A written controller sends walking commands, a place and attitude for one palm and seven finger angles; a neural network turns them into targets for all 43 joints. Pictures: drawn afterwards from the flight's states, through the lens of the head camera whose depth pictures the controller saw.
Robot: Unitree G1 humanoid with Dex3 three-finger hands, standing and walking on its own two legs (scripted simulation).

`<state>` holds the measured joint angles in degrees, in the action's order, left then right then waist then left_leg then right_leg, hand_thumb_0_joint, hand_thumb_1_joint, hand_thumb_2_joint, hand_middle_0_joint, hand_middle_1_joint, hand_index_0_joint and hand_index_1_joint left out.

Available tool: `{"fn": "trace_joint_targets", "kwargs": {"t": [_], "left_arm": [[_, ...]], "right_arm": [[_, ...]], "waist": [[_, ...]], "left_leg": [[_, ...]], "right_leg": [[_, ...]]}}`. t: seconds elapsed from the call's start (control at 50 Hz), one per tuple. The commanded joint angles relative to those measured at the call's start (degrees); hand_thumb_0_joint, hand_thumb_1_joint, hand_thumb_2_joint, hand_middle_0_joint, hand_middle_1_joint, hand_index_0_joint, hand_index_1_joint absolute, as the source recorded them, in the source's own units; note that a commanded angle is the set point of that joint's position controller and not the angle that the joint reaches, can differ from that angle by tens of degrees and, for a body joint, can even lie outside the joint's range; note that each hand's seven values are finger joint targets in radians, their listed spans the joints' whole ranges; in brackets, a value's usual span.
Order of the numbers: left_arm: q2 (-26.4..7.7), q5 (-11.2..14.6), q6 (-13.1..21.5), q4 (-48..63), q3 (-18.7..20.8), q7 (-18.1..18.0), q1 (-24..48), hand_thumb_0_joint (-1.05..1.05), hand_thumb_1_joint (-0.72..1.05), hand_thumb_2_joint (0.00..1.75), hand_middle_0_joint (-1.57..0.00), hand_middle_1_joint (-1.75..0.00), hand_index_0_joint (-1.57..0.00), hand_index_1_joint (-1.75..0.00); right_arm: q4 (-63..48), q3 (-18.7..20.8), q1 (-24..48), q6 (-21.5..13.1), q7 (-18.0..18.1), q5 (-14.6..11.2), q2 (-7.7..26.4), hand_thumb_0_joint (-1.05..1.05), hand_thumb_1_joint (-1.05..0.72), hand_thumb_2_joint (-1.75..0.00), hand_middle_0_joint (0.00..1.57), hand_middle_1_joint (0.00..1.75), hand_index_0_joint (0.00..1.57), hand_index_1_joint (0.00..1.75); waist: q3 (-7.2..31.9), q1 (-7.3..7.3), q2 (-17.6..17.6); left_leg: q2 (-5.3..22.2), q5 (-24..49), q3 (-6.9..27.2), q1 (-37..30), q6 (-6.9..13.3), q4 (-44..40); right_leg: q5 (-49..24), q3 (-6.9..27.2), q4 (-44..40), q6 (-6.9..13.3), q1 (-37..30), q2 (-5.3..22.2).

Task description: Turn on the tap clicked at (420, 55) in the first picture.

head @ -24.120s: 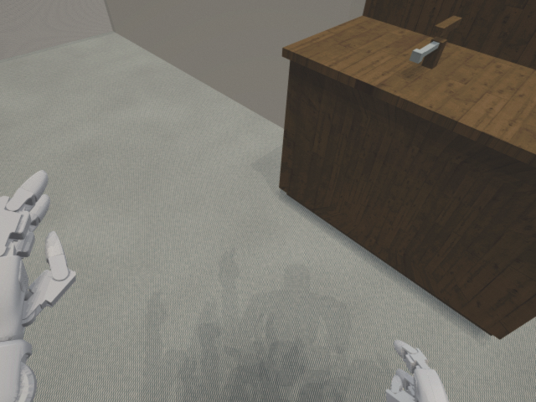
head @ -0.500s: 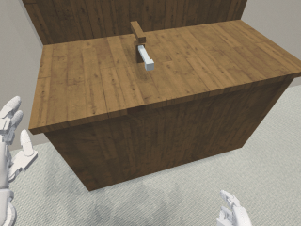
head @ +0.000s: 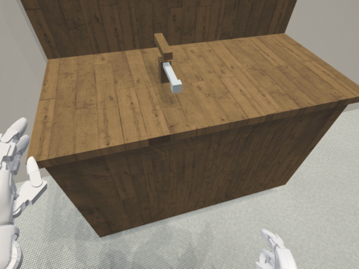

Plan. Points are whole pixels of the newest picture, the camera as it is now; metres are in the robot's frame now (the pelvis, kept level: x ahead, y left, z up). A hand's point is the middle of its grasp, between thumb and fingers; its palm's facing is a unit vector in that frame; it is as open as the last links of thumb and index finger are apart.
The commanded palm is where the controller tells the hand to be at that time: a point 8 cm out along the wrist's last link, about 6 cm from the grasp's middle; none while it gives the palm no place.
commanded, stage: shuffle to correct the standing spot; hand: left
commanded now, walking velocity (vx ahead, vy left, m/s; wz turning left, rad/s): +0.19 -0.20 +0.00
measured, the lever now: (176, 86) +0.58 +0.06 +0.10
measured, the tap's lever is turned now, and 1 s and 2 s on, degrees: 0 0 0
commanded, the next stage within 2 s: none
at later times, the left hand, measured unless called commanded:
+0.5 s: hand (99, 136) +0.30 +0.18 +0.17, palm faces +0.37 -0.83 -0.41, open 7.4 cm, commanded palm +0.23 +0.22 +0.18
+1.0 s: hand (176, 111) +0.36 +0.04 +0.20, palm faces +0.37 -0.83 -0.42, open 7.4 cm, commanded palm +0.30 +0.09 +0.18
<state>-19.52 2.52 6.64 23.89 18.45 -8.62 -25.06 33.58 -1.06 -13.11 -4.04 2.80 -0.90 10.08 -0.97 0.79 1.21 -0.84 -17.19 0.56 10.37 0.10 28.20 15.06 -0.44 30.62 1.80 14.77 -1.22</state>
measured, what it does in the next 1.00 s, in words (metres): steps to the right: left foot, then right foot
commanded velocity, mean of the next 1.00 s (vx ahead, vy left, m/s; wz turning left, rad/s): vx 0.18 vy -0.20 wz -0.01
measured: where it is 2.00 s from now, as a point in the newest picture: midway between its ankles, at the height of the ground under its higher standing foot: outside the picture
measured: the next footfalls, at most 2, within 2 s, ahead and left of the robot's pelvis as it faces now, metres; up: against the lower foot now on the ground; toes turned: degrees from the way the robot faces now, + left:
left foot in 0.34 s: +0.15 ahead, +0.11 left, +0.00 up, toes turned +8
right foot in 0.60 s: +0.21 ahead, -0.23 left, +0.00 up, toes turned -5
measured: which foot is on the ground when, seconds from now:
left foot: down 0.00-0.12, up 0.14-0.32, down 0.34-0.60, up 0.62-0.78, down 0.80-1.00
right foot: down 0.00-0.34, up 0.36-0.58, down 0.60-0.80, up 0.82-1.00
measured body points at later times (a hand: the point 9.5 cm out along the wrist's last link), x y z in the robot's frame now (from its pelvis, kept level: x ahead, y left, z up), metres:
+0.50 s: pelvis +0.06 -0.06 -0.02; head +0.11 -0.05 +0.43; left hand +0.28 +0.22 +0.20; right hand +0.25 -0.27 -0.10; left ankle +0.11 +0.11 -0.74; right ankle +0.09 -0.15 -0.67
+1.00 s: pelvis +0.14 -0.19 -0.01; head +0.17 -0.17 +0.44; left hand +0.33 +0.08 +0.22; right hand +0.31 -0.41 -0.09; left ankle +0.16 -0.02 -0.74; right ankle +0.21 -0.30 -0.69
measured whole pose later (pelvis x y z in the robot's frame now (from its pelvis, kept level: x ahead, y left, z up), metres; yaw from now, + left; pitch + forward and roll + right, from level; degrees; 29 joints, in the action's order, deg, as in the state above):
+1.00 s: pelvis +0.14 -0.19 -0.01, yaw +0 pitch -3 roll -1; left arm -24.9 2.0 9.5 37.5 22.8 -6.6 -22.9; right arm 31.6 0.0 -12.2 -4.9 0.2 -0.3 9.3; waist -6.6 0.5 1.7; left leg 9.7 -16.7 -4.0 15.7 -4.1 35.9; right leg 19.0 -4.6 53.2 0.8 28.5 0.9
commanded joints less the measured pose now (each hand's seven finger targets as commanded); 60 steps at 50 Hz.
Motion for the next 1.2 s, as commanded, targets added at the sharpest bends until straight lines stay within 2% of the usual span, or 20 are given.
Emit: {"fn": "trace_joint_targets", "kwargs": {"t": [0.0,0.1,0.26,0.28,0.32,0.36,0.5,0.54,0.58,0.64,0.74,0.76,0.78,0.8,0.82,0.98,1.02,1.04,1.06,1.18], "left_arm": [[-12.28,-0.54,5.3,18.08,6.91,-1.52,8.35,0.0,0.9,0.9,-0.2,-0.3,-0.2,-0.3],[-11.98,1.28,4.84,15.58,7.93,-1.23,3.6,0.0,0.9,0.9,-0.2,-0.3,-0.2,-0.3],[-12.74,2.15,4.66,19.15,8.93,-0.37,6.25,0.0,0.9,0.9,-0.2,-0.3,-0.2,-0.3],[-12.57,2.18,4.86,20.34,8.41,-0.04,5.96,0.0,0.9,0.9,-0.2,-0.3,-0.2,-0.3],[-12.76,2.31,6.46,24.09,8.39,-0.19,8.46,0.0,0.9,0.9,-0.2,-0.3,-0.2,-0.3],[-14.6,1.81,7.26,20.66,10.62,0.41,10.47,0.0,0.9,0.9,-0.2,-0.3,-0.2,-0.3],[-13.64,0.6,6.43,22.5,13.32,1.13,-2.03,0.0,0.9,0.9,-0.2,-0.3,-0.2,-0.3],[-13.65,0.5,6.05,18.67,13.87,0.59,-2.44,0.0,0.9,0.9,-0.2,-0.3,-0.2,-0.3],[-16.55,0.64,4.0,15.94,13.87,-0.06,1.7,0.0,0.9,0.9,-0.2,-0.3,-0.2,-0.3],[-15.25,0.21,3.77,12.99,12.45,0.67,6.42,0.0,0.9,0.9,-0.2,-0.3,-0.2,-0.3],[-12.94,1.38,3.79,21.03,9.11,0.07,9.42,0.0,0.9,0.9,-0.2,-0.3,-0.2,-0.3],[-12.34,1.84,4.59,24.88,8.14,0.13,9.65,0.0,0.9,0.9,-0.2,-0.3,-0.2,-0.3],[-11.3,0.97,5.71,27.97,7.24,-0.08,9.0,0.0,0.9,0.9,-0.2,-0.3,-0.2,-0.3],[-13.25,-0.1,7.06,29.83,7.8,0.0,10.79,0.0,0.9,0.9,-0.2,-0.3,-0.2,-0.3],[-16.23,-0.6,7.82,30.45,10.71,0.01,11.26,0.0,0.9,0.9,-0.2,-0.3,-0.2,-0.3],[-13.31,0.3,5.7,18.11,13.46,0.5,-1.43,0.0,0.9,0.9,-0.2,-0.3,-0.2,-0.3],[-13.85,0.3,4.59,14.06,13.23,0.3,0.37,0.0,0.9,0.9,-0.2,-0.3,-0.2,-0.3],[-16.58,0.24,3.48,13.4,13.87,-0.03,2.79,0.0,0.9,0.9,-0.2,-0.3,-0.2,-0.3],[-15.09,0.97,2.77,10.37,13.05,-0.29,0.75,0.0,0.9,0.9,-0.2,-0.3,-0.2,-0.3],[-13.38,1.03,3.33,19.28,10.26,-0.2,3.79,0.0,0.9,0.9,-0.2,-0.3,-0.2,-0.3]], "right_arm": [[-8.49,2.54,6.17,-3.41,-0.09,0.19,7.42,0.0,-0.9,-0.9,0.2,0.3,0.2,0.3],[-9.15,3.97,5.36,-2.66,-1.44,-1.14,7.06,0.0,-0.9,-0.9,0.2,0.3,0.2,0.3],[-8.78,2.35,6.75,-0.67,-0.66,0.83,5.93,0.0,-0.9,-0.9,0.2,0.3,0.2,0.3],[-8.76,3.24,5.32,-1.14,-0.14,0.72,7.0,0.0,-0.9,-0.9,0.2,0.3,0.2,0.3],[-10.12,3.65,5.96,-1.95,0.1,0.6,8.51,0.0,-0.9,-0.9,0.2,0.3,0.2,0.3],[-9.72,2.59,7.87,-3.27,-0.49,0.0,7.23,0.0,-0.9,-0.9,0.2,0.3,0.2,0.3],[-10.73,4.47,5.42,-4.43,-2.62,-0.07,7.84,0.0,-0.9,-0.9,0.2,0.3,0.2,0.3],[-10.89,4.41,4.76,-4.28,-2.59,-0.25,6.87,0.0,-0.9,-0.9,0.2,0.3,0.2,0.3],[-11.38,3.8,5.77,-4.15,-1.85,-1.1,5.42,0.0,-0.9,-0.9,0.2,0.3,0.2,0.3],[-7.12,2.67,4.74,-3.97,-1.86,-0.57,6.28,0.0,-0.9,-0.9,0.2,0.3,0.2,0.3],[-6.94,2.44,5.71,-2.09,-0.75,0.71,6.37,0.0,-0.9,-0.9,0.2,0.3,0.2,0.3],[-7.92,3.04,6.24,-2.71,-0.17,0.65,7.97,0.0,-0.9,-0.9,0.2,0.3,0.2,0.3],[-9.17,3.77,6.39,-2.93,-0.58,0.84,9.46,0.0,-0.9,-0.9,0.2,0.3,0.2,0.3],[-9.42,3.36,6.74,-3.5,-1.1,0.8,7.99,0.0,-0.9,-0.9,0.2,0.3,0.2,0.3],[-9.59,3.7,7.76,-3.7,-1.32,0.01,8.76,0.0,-0.9,-0.9,0.2,0.3,0.2,0.3],[-9.88,4.57,4.42,-3.5,-2.22,0.02,8.34,0.0,-0.9,-0.9,0.2,0.3,0.2,0.3],[-9.69,4.64,3.18,-2.85,-2.09,-0.56,6.87,0.0,-0.9,-0.9,0.2,0.3,0.2,0.3],[-10.76,4.52,4.27,-2.7,-1.74,-1.02,5.46,0.0,-0.9,-0.9,0.2,0.3,0.2,0.3],[-10.71,3.78,5.37,-3.13,-1.23,-1.63,6.14,0.0,-0.9,-0.9,0.2,0.3,0.2,0.3],[-7.69,2.1,7.48,-1.14,-0.81,0.18,6.43,0.0,-0.9,-0.9,0.2,0.3,0.2,0.3]], "waist": [[4.23,0.11,-10.76],[5.8,0.86,8.96],[4.06,-1.53,0.27],[7.05,-1.57,-3.88],[8.39,-1.44,-21.45],[1.89,-0.68,-11.71],[5.18,2.13,-16.73],[7.31,3.04,-5.35],[5.65,2.13,26.06],[2.29,0.76,14.62],[8.62,-1.51,-0.55],[7.5,-2.15,-11.43],[7.25,-1.22,-27.51],[3.39,-1.41,-21.83],[1.62,-0.04,-13.73],[4.43,1.38,-17.79],[7.0,1.79,2.75],[7.82,1.63,24.77],[5.29,1.93,21.86],[6.7,0.79,7.44]], "left_leg": [[11.94,9.43,10.76,0.33,4.6,-4.62],[1.21,-11.19,-1.23,26.37,-0.61,31.86],[3.4,7.29,-10.19,-1.14,-0.82,5.73],[4.78,7.9,-7.52,-10.92,0.75,2.27],[26.18,7.24,27.01,-21.49,10.26,-9.12],[29.0,9.42,30.6,-13.56,15.0,-12.91],[18.52,-3.56,-1.85,12.84,5.69,-4.91],[13.06,-14.15,-6.84,19.71,2.6,11.15],[2.0,-20.96,-7.33,30.63,-0.6,41.1],[7.1,-14.6,-1.8,26.7,-0.53,45.3],[3.01,-0.6,-9.51,-2.01,-0.62,5.29],[8.07,-1.5,-1.67,-9.9,1.09,-2.42],[22.06,-1.37,22.43,-16.71,4.45,-9.46],[27.91,1.78,32.42,-12.14,8.52,-13.84],[27.44,9.63,27.01,-11.18,11.21,-12.99],[17.64,0.85,-2.76,11.0,4.0,-0.96],[9.85,-11.93,-7.76,17.87,0.77,21.68],[2.84,-20.25,-8.17,29.73,-1.1,39.37],[4.4,-19.77,-1.46,31.8,-1.11,46.4],[7.97,-10.3,-5.52,18.08,-1.04,28.54]], "right_leg": [[-3.28,-1.37,-3.56,1.15,-2.04,1.21],[-18.1,26.63,-11.16,16.73,-20.64,19.1],[-6.88,3.71,-1.08,8.4,2.82,8.49],[-8.01,1.58,9.61,5.94,7.24,5.57],[14.91,0.52,35.15,-0.38,25.0,-2.67],[10.96,6.08,45.88,-0.51,29.65,-0.07],[0.01,-4.08,11.77,-0.62,-2.5,4.04],[1.2,-6.45,1.87,-0.59,-14.81,1.08],[14.41,25.67,-15.02,8.69,-11.67,17.08],[13.25,23.18,-14.37,12.89,-0.93,17.64],[8.33,2.37,3.87,7.19,7.76,9.04],[7.62,-0.65,15.72,4.1,15.11,5.05],[16.47,-4.51,30.95,0.2,28.52,-0.34],[13.15,1.69,39.93,0.55,30.71,0.24],[8.28,3.27,41.19,-0.04,32.28,2.25],[0.83,-7.66,6.47,-1.28,-1.62,1.1],[4.47,-1.96,-5.01,0.57,-11.59,3.18],[7.44,21.41,-12.63,6.84,-14.67,16.21],[3.87,28.18,-15.84,10.9,-11.25,21.45],[-4.52,9.48,-9.33,10.45,-2.6,15.64]]}}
